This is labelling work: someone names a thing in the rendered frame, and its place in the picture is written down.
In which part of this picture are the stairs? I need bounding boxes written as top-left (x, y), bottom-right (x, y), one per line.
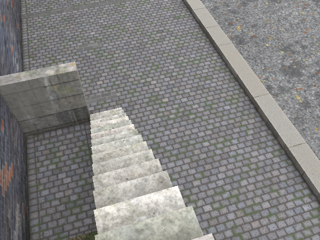
top-left (90, 107), bottom-right (215, 240)

